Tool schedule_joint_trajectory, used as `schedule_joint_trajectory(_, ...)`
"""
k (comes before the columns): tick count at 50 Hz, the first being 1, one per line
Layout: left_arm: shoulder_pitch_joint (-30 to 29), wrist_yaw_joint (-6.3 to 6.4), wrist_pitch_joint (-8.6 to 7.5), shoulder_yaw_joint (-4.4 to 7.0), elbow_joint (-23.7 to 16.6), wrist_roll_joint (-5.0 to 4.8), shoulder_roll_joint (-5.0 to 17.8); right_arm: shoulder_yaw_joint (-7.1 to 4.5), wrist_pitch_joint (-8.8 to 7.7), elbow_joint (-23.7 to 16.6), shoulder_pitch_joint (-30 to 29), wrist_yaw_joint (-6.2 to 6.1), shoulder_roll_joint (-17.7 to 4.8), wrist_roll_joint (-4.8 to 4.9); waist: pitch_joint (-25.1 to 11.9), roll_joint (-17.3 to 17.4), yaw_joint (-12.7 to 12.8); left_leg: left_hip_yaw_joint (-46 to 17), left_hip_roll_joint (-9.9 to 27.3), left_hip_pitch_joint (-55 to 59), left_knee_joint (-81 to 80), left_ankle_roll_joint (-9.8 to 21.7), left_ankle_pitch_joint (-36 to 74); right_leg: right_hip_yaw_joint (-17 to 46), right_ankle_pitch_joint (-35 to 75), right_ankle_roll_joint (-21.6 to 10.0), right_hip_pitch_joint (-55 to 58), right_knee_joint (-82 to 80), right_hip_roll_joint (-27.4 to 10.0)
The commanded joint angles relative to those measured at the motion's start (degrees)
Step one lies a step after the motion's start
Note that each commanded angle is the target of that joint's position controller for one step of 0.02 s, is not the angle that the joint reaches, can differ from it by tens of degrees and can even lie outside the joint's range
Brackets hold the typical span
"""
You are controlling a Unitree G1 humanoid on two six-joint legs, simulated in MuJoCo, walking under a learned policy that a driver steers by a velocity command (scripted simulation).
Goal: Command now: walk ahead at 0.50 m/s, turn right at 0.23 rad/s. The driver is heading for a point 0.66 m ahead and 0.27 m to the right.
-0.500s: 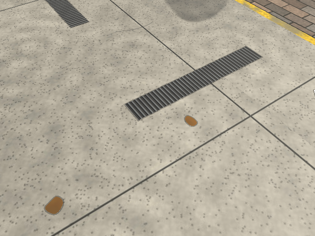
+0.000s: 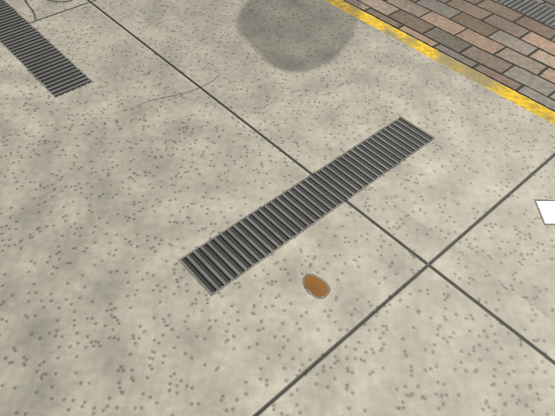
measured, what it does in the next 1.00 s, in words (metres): walks ahead, turning right: right foot, then left foot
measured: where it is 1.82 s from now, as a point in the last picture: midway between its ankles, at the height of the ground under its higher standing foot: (348, 363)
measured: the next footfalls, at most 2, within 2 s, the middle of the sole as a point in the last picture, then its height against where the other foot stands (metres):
right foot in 0.26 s outside the picture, level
left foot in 0.76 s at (305, 338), level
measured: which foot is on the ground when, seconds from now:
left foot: down 0.00-0.26, up 0.28-0.74, down 0.76-1.00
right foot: up 0.00-0.24, down 0.26-0.78, up 0.80-1.00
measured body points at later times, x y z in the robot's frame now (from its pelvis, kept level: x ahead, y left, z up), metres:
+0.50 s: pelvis +0.28 -0.09 +0.00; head +0.31 -0.11 +0.44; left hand +0.42 +0.16 -0.12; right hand +0.37 -0.39 -0.11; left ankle +0.39 +0.07 -0.67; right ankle +0.28 -0.15 -0.75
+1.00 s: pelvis +0.55 -0.13 +0.00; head +0.59 -0.14 +0.44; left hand +0.82 +0.04 -0.11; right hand +0.49 -0.41 -0.12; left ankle +0.62 -0.04 -0.75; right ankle +0.52 -0.27 -0.69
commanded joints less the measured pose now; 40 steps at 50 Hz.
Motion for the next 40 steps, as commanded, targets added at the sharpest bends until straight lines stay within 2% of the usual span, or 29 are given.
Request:
schedule_joint_trajectory(1,-1.1,-0.53,-0.11,0.22,-2.6,-0.08,1.6,-1.69,-0.9,-3.2,-2.3,-1.02,-8.8,0.01,2.1,5.8,1.2,-5.4,15.2,-1.8,-8.4,7.4,10.7,0.5,10.0,0.1,-0.2,-8.3,-0.1)
schedule_joint_trajectory(5,-7.9,-1.53,-0.17,-0.3,-5.4,-0.21,0.9,-1.84,-0.59,-1.7,1.0,-1.47,-9.3,0.46,4.3,5.1,-1.2,-1.0,16.5,3.2,-8.4,6.2,10.7,-1.3,13.5,-0.9,-0.3,-16.0,1.7)
schedule_joint_trajectory(9,-11.3,-3.11,-0.17,-0.28,-8.6,-0.28,1.5,-2.35,0.94,-1.1,1.9,-1.77,-10.1,1.02,5.1,5.3,-1.3,1.3,19.6,12.0,-3.0,4.7,18.2,-3.2,5.7,-3.2,-2.6,-19.0,2.8)
schedule_joint_trajectory(11,-8.7,-3.74,-0.11,0.61,-9.2,-0.23,3.2,-2.86,1.79,-2.0,0.2,-2.22,-11.8,1.15,2.3,7.1,1.1,3.3,19.8,13.4,4.5,3.3,36.6,-6.8,-0.3,-5.0,3.8,-18.9,6.0)
schedule_joint_trajectory(12,-3.3,-3.82,0.03,1.66,-8.4,-0.26,4.9,-2.99,2.37,-2.6,-0.7,-2.53,-12.4,1.07,-1.2,7.8,4.2,4.7,19.0,12.6,12.5,2.3,45.6,-8.6,-1.9,-6.2,11.3,-19.1,8.4)
schedule_joint_trajectory(13,5.8,-3.49,0.16,3.48,-6.0,-0.4,7.9,-2.69,2.84,-3.3,-1.1,-2.83,-11.9,1.01,-6.1,6.4,8.7,6.4,16.4,8.1,24.8,0.5,46.7,-8.8,0.3,-8.1,24.1,-21.7,11.0)
schedule_joint_trajectory(14,15.2,-2.31,0.61,5.44,-4.5,-0.31,13.6,-1.9,2.42,-5.1,-0.2,-2.99,-10.6,-0.01,-12.7,-1.6,11.4,7.2,13.6,-7.1,44.1,-2.2,28.3,7.2,1.0,-12.4,42.2,-22.4,1.3)
schedule_joint_trajectory(15,14.7,-2.38,0.34,5.55,-4.9,-0.63,16.9,0.7,0.37,-7.3,4.9,-1.72,-2.2,-1.05,-18.4,-13.1,5.0,-0.5,0.4,-31.1,61.6,-5.3,-23.1,40.0,-9.7,-22.9,59.3,-30.7,-11.1)
schedule_joint_trajectory(16,16.4,-2.27,0.11,4.27,-5.4,-0.22,12.3,-0.29,-2.09,-7.9,-1.2,-0.81,-7.4,1.53,-19.8,-7.4,8.9,-10.5,2.1,-38.0,66.8,-3.8,-23.9,43.4,-12.5,-21.7,61.4,-36.0,-11.2)
schedule_joint_trajectory(17,13.8,-1.98,-0.27,3.65,-5.5,0.0,9.6,-0.76,-3.36,-9.5,-5.7,-0.4,-9.2,3.12,-12.3,-5.3,8.9,-10.0,4.9,-42.2,65.8,-2.3,-18.6,34.7,-8.1,-19.1,56.1,-36.1,-9.5)
schedule_joint_trajectory(18,9.8,-1.93,-0.54,3.15,-6.7,-0.08,8.1,-0.77,-3.88,-9.5,-7.2,-0.71,-9.2,2.44,-8.2,0.6,6.8,-9.7,7.6,-39.8,61.3,-1.8,-13.6,27.8,-2.5,-17.2,47.5,-36.3,-7.0)
schedule_joint_trajectory(19,5.9,-1.94,-0.57,2.68,-7.9,0.27,6.5,-1.38,-3.67,-9.4,-7.8,-1.18,-9.5,1.04,-5.2,2.8,4.5,-9.4,9.2,-35.5,56.2,-2.3,-10.9,22.9,3.2,-16.1,38.9,-37.3,-5.1)
schedule_joint_trajectory(20,3.9,-1.78,-0.59,2.18,-8.9,0.83,5.3,-1.78,-2.87,-9.5,-7.1,-1.3,-9.7,0.57,-4.5,2.2,2.4,-9.8,10.3,-31.4,53.9,-2.6,-9.5,20.5,6.8,-15.9,33.9,-38.9,-3.8)
schedule_joint_trajectory(23,4.7,-0.88,-0.73,2.57,-9.3,0.34,7.0,-1.75,-0.96,-10.9,-7.5,-1.64,-7.7,-0.19,-2.5,1.0,1.1,-8.5,10.2,-29.0,45.6,-5.2,-6.6,16.0,12.2,-16.4,27.1,-41.3,-2.0)
schedule_joint_trajectory(25,6.8,-0.02,-0.65,3.02,-9.1,0.09,8.7,-1.53,-0.56,-12.7,-12.0,-1.82,-6.9,-0.45,-0.8,0.6,2.3,-7.6,9.1,-30.1,37.4,-6.7,0.4,13.6,12.9,-15.3,25.4,-41.8,-0.3)
schedule_joint_trajectory(27,8.4,0.48,-0.23,3.08,-8.9,-0.18,8.7,-1.12,-0.72,-14.0,-16.2,-1.52,-5.8,-0.37,-0.2,-0.4,3.8,-7.3,7.2,-28.0,27.9,-6.9,8.5,11.4,10.5,-13.1,24.1,-41.0,2.1)
schedule_joint_trajectory(29,10.2,0.68,0.15,3.07,-8.6,-0.31,8.6,-0.73,-1.05,-15.4,-20.0,-1.01,-5.1,0.15,0.2,-1.6,5.6,-6.7,5.2,-24.9,20.6,-6.8,14.3,11.2,7.1,-11.5,23.2,-40.5,3.1)
schedule_joint_trajectory(32,12.8,0.75,0.58,3.05,-7.7,-0.66,8.3,-0.85,-1.52,-17.3,-23.5,-0.35,-6.3,0.9,0.4,-2.4,6.8,-7.9,4.0,-23.7,15.9,-6.2,14.7,15.1,4.5,-10.8,26.8,-37.8,1.5)
schedule_joint_trajectory(34,13.4,1.06,1.02,3.04,-7.7,-0.65,8.1,-1.23,-2.09,-17.9,-23.7,0.16,-7.8,1.01,0.1,-2.7,6.3,-9.0,3.7,-23.4,13.2,-5.3,11.0,18.7,4.1,-10.4,31.2,-34.2,0.0)
schedule_joint_trajectory(36,12.6,1.32,1.41,3.23,-8.3,-0.34,8.4,-1.72,-2.76,-17.6,-20.8,0.35,-9.2,1.14,-0.7,-4.5,4.4,-8.8,3.4,-19.5,11.9,-3.8,6.1,21.4,7.0,-9.6,33.3,-30.4,-0.8)
schedule_joint_trajectory(37,11.5,1.25,1.52,2.93,-8.9,-0.24,7.6,-2.36,-3.07,-16.4,-15.8,0.12,-10.3,0.91,-2.9,-4.7,1.7,-7.7,3.1,-12.4,9.6,-2.2,6.5,20.8,10.6,-8.5,32.6,-26.3,1.1)
schedule_joint_trajectory(38,10.3,0.92,1.31,2.01,-10.1,0.17,5.2,-3.17,-3.35,-15.3,-8.3,-0.22,-12.5,-0.1,-9.4,-3.0,-2.1,-11.5,8.2,1.0,11.5,0.8,6.8,18.1,10.6,-6.6,27.9,-15.6,4.2)
schedule_joint_trajectory(39,14.8,0.86,0.89,1.03,-11.4,-0.11,2.0,-4.46,-3.03,-14.5,0.5,-0.75,-17.3,-1.13,-18.8,7.6,-2.8,-28.6,20.9,22.8,11.9,7.8,2.6,10.7,-2.9,-2.5,11.8,3.4,11.3)
schedule_joint_trajectory(40,19.0,0.8,0.5,0.43,-12.2,-0.98,2.6,-4.41,-2.12,-12.8,2.9,-0.3,-16.3,0.1,-22.7,22.1,-1.3,-48.6,29.0,30.2,6.5,12.8,-9.1,7.7,-27.7,-0.9,-1.9,16.2,12.3)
